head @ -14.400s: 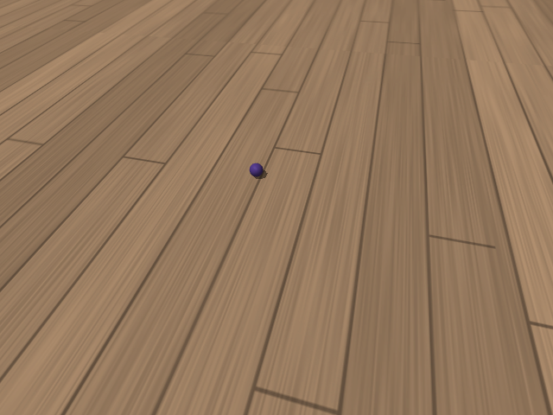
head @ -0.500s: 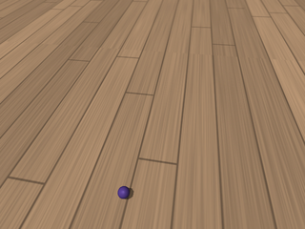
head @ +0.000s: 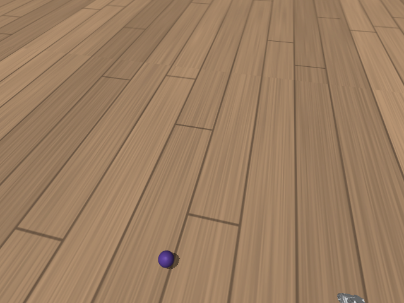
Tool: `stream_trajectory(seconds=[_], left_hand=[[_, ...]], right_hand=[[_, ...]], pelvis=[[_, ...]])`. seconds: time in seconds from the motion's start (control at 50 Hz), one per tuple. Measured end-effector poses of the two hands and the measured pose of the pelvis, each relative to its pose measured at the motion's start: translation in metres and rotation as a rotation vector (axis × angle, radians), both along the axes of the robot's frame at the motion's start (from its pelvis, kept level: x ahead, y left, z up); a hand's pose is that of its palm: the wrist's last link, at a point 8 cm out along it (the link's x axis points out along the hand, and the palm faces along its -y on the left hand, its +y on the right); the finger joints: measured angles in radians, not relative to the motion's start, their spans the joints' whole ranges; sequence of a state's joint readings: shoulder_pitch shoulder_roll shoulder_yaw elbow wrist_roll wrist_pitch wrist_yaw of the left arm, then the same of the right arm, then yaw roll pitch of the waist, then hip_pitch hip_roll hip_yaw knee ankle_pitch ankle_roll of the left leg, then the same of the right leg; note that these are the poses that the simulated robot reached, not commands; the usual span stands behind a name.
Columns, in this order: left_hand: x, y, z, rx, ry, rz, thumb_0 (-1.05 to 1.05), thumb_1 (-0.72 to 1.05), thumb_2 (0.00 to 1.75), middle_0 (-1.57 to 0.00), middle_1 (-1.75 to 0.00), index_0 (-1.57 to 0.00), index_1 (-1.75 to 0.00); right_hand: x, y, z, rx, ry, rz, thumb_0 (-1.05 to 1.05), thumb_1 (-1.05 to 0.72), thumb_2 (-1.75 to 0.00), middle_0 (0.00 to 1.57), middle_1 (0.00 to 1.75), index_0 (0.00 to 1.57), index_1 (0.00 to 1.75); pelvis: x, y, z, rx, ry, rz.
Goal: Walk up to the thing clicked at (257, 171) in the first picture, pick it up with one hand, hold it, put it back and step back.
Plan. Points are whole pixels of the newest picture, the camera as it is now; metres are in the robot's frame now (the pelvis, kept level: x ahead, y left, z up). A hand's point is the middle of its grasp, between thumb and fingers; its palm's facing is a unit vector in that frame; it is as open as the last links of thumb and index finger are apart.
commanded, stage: walk up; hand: left
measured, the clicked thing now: (166, 258) +0.46 +0.21 -0.74
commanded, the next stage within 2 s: none
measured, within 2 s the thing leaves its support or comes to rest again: neither
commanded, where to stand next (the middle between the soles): +0.08 -0.02 m, yaw -1 degrees
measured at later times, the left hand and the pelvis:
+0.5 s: hand out of the picture +0.06 +0.24 -0.15, palm faces -0.02 -0.91 -0.41, open 7.4 cm; pelvis +0.02 -0.04 -0.01, yaw +0 degrees
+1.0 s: hand out of the picture +0.11 +0.26 -0.17, palm faces +0.04 -0.93 -0.37, open 7.4 cm; pelvis +0.02 -0.01 -0.02, yaw +2 degrees
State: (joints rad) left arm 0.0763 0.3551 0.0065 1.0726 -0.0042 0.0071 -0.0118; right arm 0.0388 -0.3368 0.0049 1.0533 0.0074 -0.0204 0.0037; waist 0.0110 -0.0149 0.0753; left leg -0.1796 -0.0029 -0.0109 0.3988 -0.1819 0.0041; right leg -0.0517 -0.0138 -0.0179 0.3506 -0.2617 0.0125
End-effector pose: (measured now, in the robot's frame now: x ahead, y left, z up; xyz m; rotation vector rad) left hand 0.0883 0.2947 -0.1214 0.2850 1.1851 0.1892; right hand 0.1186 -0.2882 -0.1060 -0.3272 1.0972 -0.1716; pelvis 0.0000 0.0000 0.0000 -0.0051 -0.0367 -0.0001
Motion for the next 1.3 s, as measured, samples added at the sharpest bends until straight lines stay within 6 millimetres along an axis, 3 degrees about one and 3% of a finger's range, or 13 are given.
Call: stream_trajectory(seconds=[0.12,0.26,0.38,0.48,0.56,0.66,0.8,0.88,1.02,1.14,1.3], left_hand=[[0.000,0.001,0.005,0.008,-0.006,0.007,0.01,0.90,0.90,-0.21,-0.30,-0.20,-0.30],[-0.013,0.007,0.006,0.015,0.003,0.002,0.01,0.90,0.90,-0.21,-0.30,-0.20,-0.30],[-0.022,0.008,0.008,0.054,0.036,-0.012,0.01,0.90,0.90,-0.21,-0.30,-0.20,-0.30],[-0.030,-0.007,0.011,0.096,0.056,-0.002,0.01,0.90,0.90,-0.21,-0.30,-0.20,-0.30],[-0.029,-0.021,0.017,0.100,0.064,0.021,0.01,0.90,0.90,-0.21,-0.30,-0.20,-0.30],[-0.016,-0.026,0.018,0.095,0.029,0.032,0.01,0.90,0.90,-0.21,-0.30,-0.20,-0.30],[0.009,-0.008,-0.002,0.068,-0.021,0.043,0.01,0.90,0.90,-0.21,-0.30,-0.20,-0.30],[0.018,0.002,-0.008,0.053,-0.034,0.056,0.01,0.90,0.90,-0.21,-0.30,-0.20,-0.30],[0.004,0.010,-0.009,0.063,-0.006,0.035,0.01,0.90,0.90,-0.21,-0.30,-0.20,-0.30],[-0.024,0.012,-0.003,0.073,0.043,0.038,0.01,0.90,0.90,-0.21,-0.30,-0.20,-0.30],[-0.047,0.009,0.001,0.056,0.086,0.043,0.01,0.90,0.90,-0.21,-0.30,-0.20,-0.30]], right_hand=[[-0.003,0.002,-0.001,0.009,0.007,-0.002,0.00,-0.90,-0.90,0.21,0.30,0.21,0.30],[-0.025,-0.004,-0.004,0.013,0.033,-0.016,0.00,-0.90,-0.90,0.21,0.30,0.21,0.30],[-0.065,-0.035,-0.010,-0.009,0.089,-0.065,0.00,-0.90,-0.90,0.21,0.30,0.21,0.30],[-0.085,-0.064,-0.023,-0.020,0.202,-0.104,0.00,-0.90,-0.90,0.21,0.30,0.21,0.30],[-0.076,-0.067,-0.028,-0.008,0.241,-0.094,0.01,-0.90,-0.90,0.21,0.30,0.21,0.30],[-0.049,-0.057,-0.032,0.008,0.230,-0.052,0.01,-0.90,-0.90,0.20,0.30,0.20,0.30],[-0.001,-0.031,-0.032,-0.002,0.142,-0.004,0.00,-0.90,-0.90,0.21,0.30,0.21,0.30],[0.019,-0.016,-0.022,-0.007,0.086,0.018,0.00,-0.90,-0.90,0.21,0.30,0.21,0.30],[0.047,-0.007,-0.012,0.002,-0.016,0.037,0.00,-0.90,-0.90,0.21,0.30,0.21,0.30],[0.043,-0.008,-0.010,0.018,-0.031,0.036,0.00,-0.90,-0.90,0.21,0.30,0.21,0.30],[0.002,-0.010,-0.014,0.030,0.056,0.004,0.00,-0.90,-0.90,0.21,0.30,0.21,0.30]], pelvis=[[-0.003,0.000,0.002,0.000,-0.004,0.001],[-0.005,-0.001,0.001,0.005,-0.010,0.002],[0.003,-0.015,-0.004,0.029,-0.006,-0.010],[0.015,-0.034,-0.008,0.009,-0.015,0.004],[0.023,-0.038,-0.005,0.009,-0.014,0.010],[0.028,-0.036,-0.005,0.006,-0.019,0.026],[0.030,-0.019,-0.016,-0.002,-0.022,0.054],[0.025,-0.012,-0.016,0.001,-0.019,0.043],[0.015,-0.010,-0.017,-0.006,-0.011,0.025],[0.005,-0.010,-0.012,-0.002,-0.015,0.019],[-0.002,-0.007,-0.005,-0.001,-0.019,0.013]])
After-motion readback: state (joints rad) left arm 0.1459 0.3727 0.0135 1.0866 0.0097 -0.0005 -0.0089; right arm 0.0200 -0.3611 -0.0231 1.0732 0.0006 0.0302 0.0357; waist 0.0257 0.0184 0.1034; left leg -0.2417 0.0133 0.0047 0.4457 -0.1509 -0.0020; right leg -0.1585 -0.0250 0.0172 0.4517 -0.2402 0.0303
